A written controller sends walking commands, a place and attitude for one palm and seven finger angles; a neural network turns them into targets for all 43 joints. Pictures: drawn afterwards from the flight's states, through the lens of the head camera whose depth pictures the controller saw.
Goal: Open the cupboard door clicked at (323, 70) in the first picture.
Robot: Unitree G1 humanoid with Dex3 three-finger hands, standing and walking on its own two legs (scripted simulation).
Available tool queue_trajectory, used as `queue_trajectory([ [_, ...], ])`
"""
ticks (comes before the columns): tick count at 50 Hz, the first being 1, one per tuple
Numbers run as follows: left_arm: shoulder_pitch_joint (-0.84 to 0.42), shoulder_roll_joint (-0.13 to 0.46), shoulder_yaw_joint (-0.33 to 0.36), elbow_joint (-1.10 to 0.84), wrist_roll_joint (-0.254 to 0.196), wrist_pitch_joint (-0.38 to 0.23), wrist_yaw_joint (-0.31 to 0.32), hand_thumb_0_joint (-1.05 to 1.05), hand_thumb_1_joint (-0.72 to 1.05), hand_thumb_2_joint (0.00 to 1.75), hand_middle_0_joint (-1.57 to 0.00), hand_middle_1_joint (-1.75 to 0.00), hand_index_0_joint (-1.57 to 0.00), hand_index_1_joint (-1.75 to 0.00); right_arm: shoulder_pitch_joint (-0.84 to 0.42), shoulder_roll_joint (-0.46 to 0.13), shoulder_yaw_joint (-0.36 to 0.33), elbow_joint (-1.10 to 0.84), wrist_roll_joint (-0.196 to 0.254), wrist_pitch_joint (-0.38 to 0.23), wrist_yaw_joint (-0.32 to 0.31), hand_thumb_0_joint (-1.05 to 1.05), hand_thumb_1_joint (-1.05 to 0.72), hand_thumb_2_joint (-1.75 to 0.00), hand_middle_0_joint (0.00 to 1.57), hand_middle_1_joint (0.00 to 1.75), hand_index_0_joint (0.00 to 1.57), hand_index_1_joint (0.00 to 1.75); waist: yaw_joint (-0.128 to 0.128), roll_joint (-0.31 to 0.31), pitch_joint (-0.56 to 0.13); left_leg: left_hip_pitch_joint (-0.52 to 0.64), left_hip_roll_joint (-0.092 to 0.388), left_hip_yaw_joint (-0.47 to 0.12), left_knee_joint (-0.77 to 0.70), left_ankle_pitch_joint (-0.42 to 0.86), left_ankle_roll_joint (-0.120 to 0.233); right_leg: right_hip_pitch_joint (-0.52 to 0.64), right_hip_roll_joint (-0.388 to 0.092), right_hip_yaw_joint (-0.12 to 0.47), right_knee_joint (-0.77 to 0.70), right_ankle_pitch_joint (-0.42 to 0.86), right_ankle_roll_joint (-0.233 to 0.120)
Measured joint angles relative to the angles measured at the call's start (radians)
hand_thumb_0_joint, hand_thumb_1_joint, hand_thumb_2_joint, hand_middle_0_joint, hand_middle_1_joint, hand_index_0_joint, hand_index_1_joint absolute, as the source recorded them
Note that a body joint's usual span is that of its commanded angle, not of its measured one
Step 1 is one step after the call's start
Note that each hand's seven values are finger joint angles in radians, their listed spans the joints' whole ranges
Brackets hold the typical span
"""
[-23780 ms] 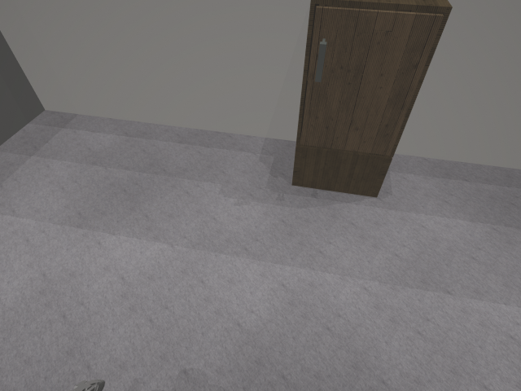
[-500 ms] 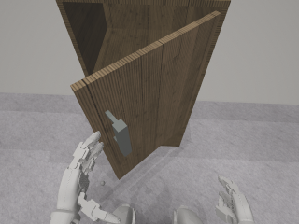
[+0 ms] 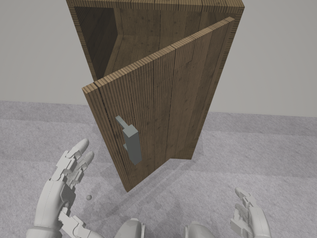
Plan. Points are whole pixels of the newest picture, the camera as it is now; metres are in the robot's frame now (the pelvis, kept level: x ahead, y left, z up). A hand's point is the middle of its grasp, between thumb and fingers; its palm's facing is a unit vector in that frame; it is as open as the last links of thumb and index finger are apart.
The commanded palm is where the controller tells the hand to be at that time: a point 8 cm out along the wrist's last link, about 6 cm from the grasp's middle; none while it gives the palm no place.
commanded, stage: draw the hand back to the body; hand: left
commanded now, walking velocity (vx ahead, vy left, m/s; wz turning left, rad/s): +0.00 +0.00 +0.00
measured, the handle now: (128, 140) +0.33 +0.10 +0.06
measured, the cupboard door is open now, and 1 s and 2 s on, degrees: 43 43 43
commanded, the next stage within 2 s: step back with the hand held close in 1.42 s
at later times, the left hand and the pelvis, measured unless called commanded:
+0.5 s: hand (40, 182) +0.20 +0.22 +0.15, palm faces +0.18 -0.93 -0.32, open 15.3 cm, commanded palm +0.16 +0.27 +0.18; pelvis +0.02 +0.01 +0.06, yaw +0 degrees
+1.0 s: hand out of the picture +0.23 +0.27 +0.25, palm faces +0.41 -0.81 -0.41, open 9.6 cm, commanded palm +0.18 +0.31 +0.27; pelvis +0.04 +0.01 +0.10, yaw -1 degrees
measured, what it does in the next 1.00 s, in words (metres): rises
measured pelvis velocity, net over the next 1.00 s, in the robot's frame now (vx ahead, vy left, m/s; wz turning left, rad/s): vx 0.04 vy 0.01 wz -0.02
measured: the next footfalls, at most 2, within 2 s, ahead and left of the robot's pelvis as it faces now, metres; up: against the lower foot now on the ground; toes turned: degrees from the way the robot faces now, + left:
none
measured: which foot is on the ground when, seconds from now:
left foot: down 0.00-1.00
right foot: down 0.00-1.00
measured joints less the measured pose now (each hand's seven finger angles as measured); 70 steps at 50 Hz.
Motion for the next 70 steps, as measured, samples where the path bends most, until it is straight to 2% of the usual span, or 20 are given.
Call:
queue_trajectory([
  [5,0.025,0.010,0.033,-0.028,-0.018,0.041,0.013,-0.01,-0.50,0.30,-0.15,-0.30,-0.15,-0.30,0.028,0.004,0.019,-0.009,0.009,0.004,-0.006,0.02,-0.91,-0.90,0.21,0.30,0.20,0.30,-0.008,0.012,0.002,0.083,-0.002,0.001,-0.080,0.030,0.004,0.086,0.002,0.001,-0.085,0.032,0.006],
  [9,0.040,0.018,0.050,-0.034,-0.034,0.058,-0.003,-0.01,-0.50,0.30,-0.15,-0.30,-0.15,-0.30,0.045,-0.004,0.028,-0.012,0.011,-0.009,-0.010,0.02,-0.91,-0.90,0.21,0.30,0.20,0.30,-0.011,0.014,0.002,0.137,-0.004,0.004,-0.132,0.049,0.007,0.142,0.003,0.003,-0.139,0.052,0.011],
  [18,0.063,0.046,0.096,-0.074,-0.064,0.096,-0.032,-0.01,-0.47,0.31,-0.15,-0.30,-0.15,-0.30,0.053,-0.025,0.021,0.004,0.022,-0.046,-0.011,0.02,-0.91,-0.90,0.21,0.30,0.20,0.30,-0.004,0.014,0.011,0.244,-0.005,0.006,-0.210,0.068,0.012,0.252,0.006,0.006,-0.225,0.076,0.018],
  [20,0.062,0.077,0.094,-0.102,0.012,0.150,0.042,-0.01,-0.44,0.33,-0.15,-0.30,-0.15,-0.30,0.053,-0.020,0.020,0.013,0.018,-0.039,-0.027,0.02,-0.91,-0.90,0.21,0.30,0.20,0.30,0.012,0.007,0.011,0.281,-0.004,0.017,-0.240,0.076,0.013,0.282,0.008,0.017,-0.250,0.085,0.019],
  [23,0.080,0.096,0.083,-0.137,0.099,0.244,0.171,-0.01,-0.37,0.36,-0.16,-0.30,-0.16,-0.30,0.043,-0.014,0.025,0.026,0.013,-0.024,-0.046,0.02,-0.91,-0.90,0.21,0.30,0.20,0.30,0.015,0.013,0.021,0.355,-0.007,0.027,-0.309,0.100,0.017,0.352,0.008,0.027,-0.315,0.109,0.025],
  [26,0.095,0.097,0.075,-0.156,0.145,0.301,0.247,-0.01,-0.29,0.39,-0.16,-0.30,-0.16,-0.30,0.038,-0.011,0.033,0.037,0.009,-0.020,-0.056,0.02,-0.91,-0.90,0.20,0.30,0.20,0.30,0.018,0.020,0.036,0.428,-0.012,0.036,-0.380,0.126,0.021,0.422,0.005,0.035,-0.381,0.134,0.029],
  [29,0.085,0.100,0.074,-0.157,0.166,0.326,0.285,-0.01,-0.19,0.43,-0.16,-0.30,-0.17,-0.30,0.034,-0.012,0.044,0.056,0.003,-0.027,-0.062,0.02,-0.91,-0.90,0.20,0.30,0.20,0.30,0.027,0.024,0.057,0.499,-0.019,0.041,-0.447,0.151,0.024,0.490,0.001,0.040,-0.443,0.157,0.034],
  [34,0.036,0.104,0.104,-0.141,0.177,0.336,0.307,-0.01,-0.03,0.50,-0.17,-0.30,-0.17,-0.30,0.023,-0.011,0.059,0.099,-0.004,-0.042,-0.062,0.02,-0.91,-0.90,0.21,0.30,0.20,0.30,0.040,0.021,0.094,0.607,-0.027,0.045,-0.550,0.191,0.026,0.594,-0.003,0.044,-0.536,0.192,0.037],
  [42,-0.006,0.113,0.169,-0.155,0.175,0.324,0.302,0.00,0.25,0.62,-0.18,-0.30,-0.18,-0.30,-0.003,-0.013,0.056,0.152,-0.015,-0.067,-0.040,0.02,-0.91,-0.90,0.21,0.30,0.20,0.30,0.049,0.022,0.133,0.743,-0.033,0.055,-0.691,0.246,0.024,0.722,-0.003,0.054,-0.665,0.242,0.039],
  [56,-0.097,0.142,0.299,-0.160,0.157,0.283,0.291,0.01,0.72,0.83,-0.20,-0.30,-0.20,-0.30,-0.042,-0.022,0.030,0.200,-0.023,-0.055,-0.019,0.02,-0.91,-0.90,0.21,0.30,0.20,0.30,0.063,0.021,0.169,0.848,-0.021,0.061,-0.807,0.297,0.011,0.820,0.014,0.060,-0.775,0.292,0.027],
  [62,-0.094,0.120,0.282,-0.136,0.156,0.283,0.280,0.01,0.83,0.88,-0.20,-0.30,-0.21,-0.30,-0.045,-0.024,0.019,0.205,-0.023,-0.042,-0.014,0.02,-0.91,-0.90,0.21,0.30,0.20,0.30,0.061,0.023,0.180,0.860,-0.014,0.064,-0.824,0.309,0.006,0.830,0.022,0.063,-0.791,0.304,0.021],
  [70,-0.082,0.124,0.273,-0.135,0.157,0.276,0.278,0.01,0.88,0.89,-0.21,-0.30,-0.21,-0.30,-0.039,-0.019,0.014,0.223,-0.024,-0.051,-0.020,0.02,-0.91,-0.90,0.21,0.30,0.20,0.30,0.061,0.024,0.185,0.872,-0.004,0.063,-0.831,0.316,-0.003,0.845,0.032,0.061,-0.804,0.315,0.012],
])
